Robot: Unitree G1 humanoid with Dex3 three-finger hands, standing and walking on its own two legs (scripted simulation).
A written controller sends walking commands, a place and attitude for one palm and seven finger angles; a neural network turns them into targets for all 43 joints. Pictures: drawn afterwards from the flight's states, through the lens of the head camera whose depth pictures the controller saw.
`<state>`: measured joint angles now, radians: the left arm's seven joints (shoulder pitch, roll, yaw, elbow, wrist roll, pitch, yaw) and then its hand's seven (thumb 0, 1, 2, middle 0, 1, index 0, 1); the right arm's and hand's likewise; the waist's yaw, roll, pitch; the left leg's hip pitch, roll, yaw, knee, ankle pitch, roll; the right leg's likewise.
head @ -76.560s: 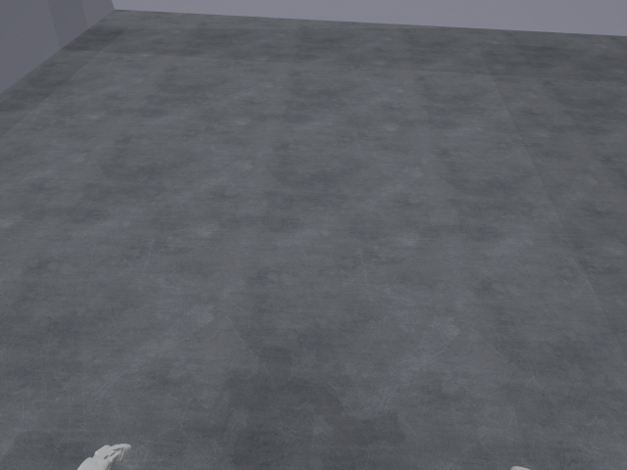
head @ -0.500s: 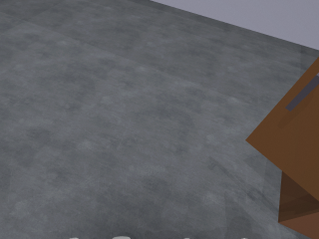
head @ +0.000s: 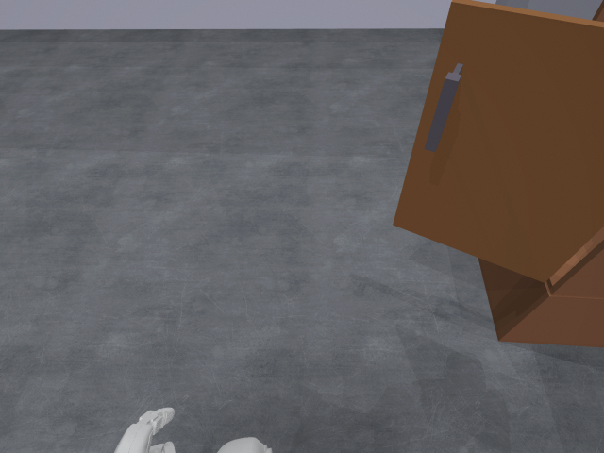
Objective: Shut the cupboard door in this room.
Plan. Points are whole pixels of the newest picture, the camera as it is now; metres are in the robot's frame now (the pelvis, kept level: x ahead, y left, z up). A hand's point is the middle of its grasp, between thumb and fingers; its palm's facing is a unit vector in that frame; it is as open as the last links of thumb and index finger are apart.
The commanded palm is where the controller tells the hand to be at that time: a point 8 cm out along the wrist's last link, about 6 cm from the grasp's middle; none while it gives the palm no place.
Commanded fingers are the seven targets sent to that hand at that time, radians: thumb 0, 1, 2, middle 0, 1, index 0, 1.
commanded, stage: turn to face it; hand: left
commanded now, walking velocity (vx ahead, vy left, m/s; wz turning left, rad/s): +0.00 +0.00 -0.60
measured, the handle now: (444, 109) +0.68 -0.24 +0.04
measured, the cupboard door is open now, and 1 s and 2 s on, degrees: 66 66 66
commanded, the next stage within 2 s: take the last steps up to it in 0.70 s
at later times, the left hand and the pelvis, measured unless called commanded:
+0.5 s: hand (152, 448) +0.15 +0.24 -0.16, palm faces -0.22 -0.96 -0.20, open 7.4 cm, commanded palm none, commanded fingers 0.00 0.90 0.90 -0.20 -0.30 -0.20 -0.30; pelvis +0.02 +0.06 +0.02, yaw -16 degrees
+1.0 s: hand (216, 431) +0.17 +0.15 -0.14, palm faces -0.41 -0.89 -0.21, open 7.4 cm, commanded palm none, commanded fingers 0.00 0.90 0.90 -0.20 -0.30 -0.20 -0.30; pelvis +0.02 +0.02 +0.02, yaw -25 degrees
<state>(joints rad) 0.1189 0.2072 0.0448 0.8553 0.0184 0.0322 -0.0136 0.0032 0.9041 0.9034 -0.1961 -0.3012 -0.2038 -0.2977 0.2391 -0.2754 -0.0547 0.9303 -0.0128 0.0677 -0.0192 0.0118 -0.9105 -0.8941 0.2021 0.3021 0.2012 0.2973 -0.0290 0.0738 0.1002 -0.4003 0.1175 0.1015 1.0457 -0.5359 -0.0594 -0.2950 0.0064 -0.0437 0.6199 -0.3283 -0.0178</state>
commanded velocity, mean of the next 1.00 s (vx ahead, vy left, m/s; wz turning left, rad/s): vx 0.07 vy -0.03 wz -0.40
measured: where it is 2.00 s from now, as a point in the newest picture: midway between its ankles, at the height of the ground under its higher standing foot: (383, 446)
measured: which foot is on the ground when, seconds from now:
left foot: up 0.00-0.28, down 0.30-0.74, up 0.76-1.00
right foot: down 0.00-0.30, up 0.32-0.70, down 0.72-1.00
